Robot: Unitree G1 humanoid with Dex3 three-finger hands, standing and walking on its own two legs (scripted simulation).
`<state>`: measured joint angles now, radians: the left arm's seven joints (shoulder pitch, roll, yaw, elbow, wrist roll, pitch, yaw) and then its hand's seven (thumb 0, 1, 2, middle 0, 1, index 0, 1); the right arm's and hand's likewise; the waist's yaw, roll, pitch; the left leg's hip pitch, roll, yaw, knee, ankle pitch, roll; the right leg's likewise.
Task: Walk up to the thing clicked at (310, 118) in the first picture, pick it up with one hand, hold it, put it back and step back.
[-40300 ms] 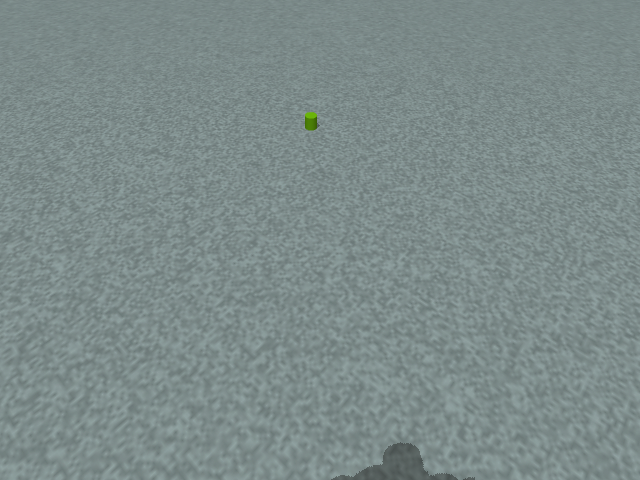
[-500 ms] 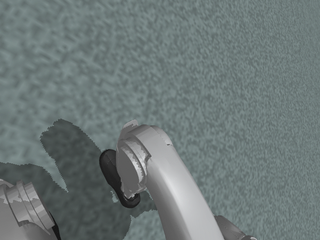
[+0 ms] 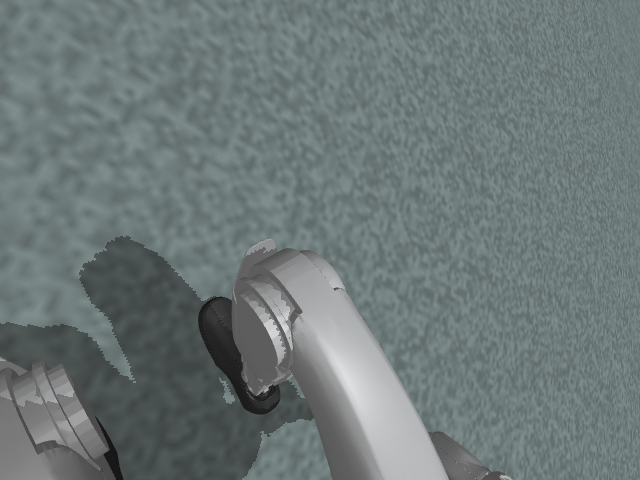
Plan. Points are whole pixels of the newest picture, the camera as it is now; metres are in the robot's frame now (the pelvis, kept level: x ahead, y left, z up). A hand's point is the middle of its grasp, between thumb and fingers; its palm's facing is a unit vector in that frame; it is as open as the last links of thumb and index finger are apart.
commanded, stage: settle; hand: left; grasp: from above
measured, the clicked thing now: out of the picture +0.50 +0.30 -0.29
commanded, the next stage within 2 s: lift in 0.98 s
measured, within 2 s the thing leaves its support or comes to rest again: leaves its support in 0.36 s
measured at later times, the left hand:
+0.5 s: hand out of the picture +0.49 +0.32 -0.24, palm faces -0.39 -0.14 -0.91, open 9.7 cm
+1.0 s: hand out of the picture +0.49 +0.31 -0.15, palm faces -0.43 -0.10 -0.90, open 9.6 cm
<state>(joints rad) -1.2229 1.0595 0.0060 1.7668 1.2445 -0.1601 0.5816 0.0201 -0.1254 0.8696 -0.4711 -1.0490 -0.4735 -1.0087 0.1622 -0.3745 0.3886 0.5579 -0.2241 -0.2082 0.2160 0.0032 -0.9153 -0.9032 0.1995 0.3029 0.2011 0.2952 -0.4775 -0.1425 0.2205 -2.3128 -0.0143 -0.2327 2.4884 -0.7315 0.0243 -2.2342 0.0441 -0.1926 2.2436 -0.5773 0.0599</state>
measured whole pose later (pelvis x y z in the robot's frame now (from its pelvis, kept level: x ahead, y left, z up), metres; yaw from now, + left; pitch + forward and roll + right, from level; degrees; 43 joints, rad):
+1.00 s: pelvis +0.00 -0.01 +0.02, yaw +6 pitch +36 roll -10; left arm -1.10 0.77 0.00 1.38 1.21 -0.09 0.27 0.02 -0.02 0.71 -0.60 -0.90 -0.62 -0.87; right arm 0.19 -0.33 0.16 0.61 -0.12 -0.03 0.16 0.00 -0.92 -0.90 0.20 0.30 0.20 0.30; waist -0.33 0.01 -0.01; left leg -2.31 -0.04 -0.14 2.38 -0.70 0.01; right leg -2.27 0.00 -0.11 2.23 -0.60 0.02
